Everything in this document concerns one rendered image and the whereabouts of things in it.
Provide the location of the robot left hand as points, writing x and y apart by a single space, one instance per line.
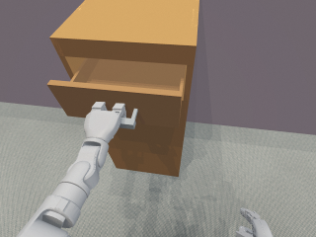
103 124

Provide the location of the cabinet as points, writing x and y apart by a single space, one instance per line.
155 31

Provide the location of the robot left upper arm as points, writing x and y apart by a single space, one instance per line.
43 229

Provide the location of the drawer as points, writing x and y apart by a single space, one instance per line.
154 89

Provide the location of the handle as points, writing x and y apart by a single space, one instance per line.
129 123

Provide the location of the robot right hand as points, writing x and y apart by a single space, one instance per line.
260 228

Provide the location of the robot left forearm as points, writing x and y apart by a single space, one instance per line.
63 208

